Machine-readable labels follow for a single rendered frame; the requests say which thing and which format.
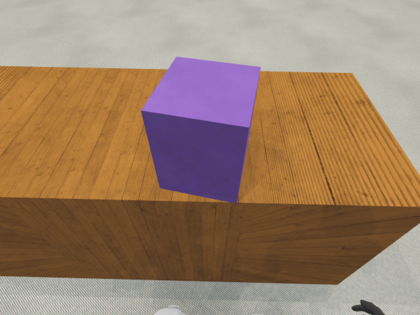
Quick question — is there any left robot shin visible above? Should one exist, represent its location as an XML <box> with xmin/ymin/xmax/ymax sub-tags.
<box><xmin>168</xmin><ymin>305</ymin><xmax>181</xmax><ymax>311</ymax></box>

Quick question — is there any carton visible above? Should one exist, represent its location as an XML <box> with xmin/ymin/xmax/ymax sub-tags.
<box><xmin>141</xmin><ymin>57</ymin><xmax>261</xmax><ymax>204</ymax></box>

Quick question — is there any pedestal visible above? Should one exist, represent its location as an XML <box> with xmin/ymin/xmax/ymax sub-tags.
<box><xmin>0</xmin><ymin>66</ymin><xmax>420</xmax><ymax>285</ymax></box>

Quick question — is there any robot right hand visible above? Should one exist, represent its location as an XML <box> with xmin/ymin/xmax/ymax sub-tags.
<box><xmin>352</xmin><ymin>300</ymin><xmax>385</xmax><ymax>315</ymax></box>

